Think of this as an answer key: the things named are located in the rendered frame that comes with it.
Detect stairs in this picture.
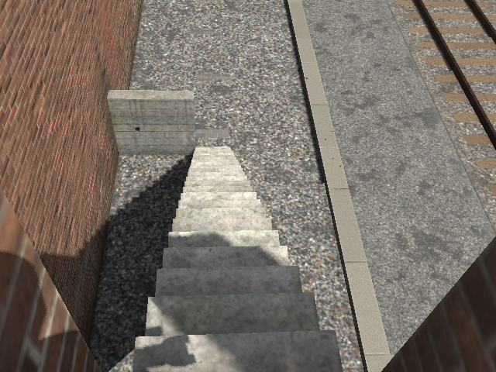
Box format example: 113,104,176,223
133,146,343,372

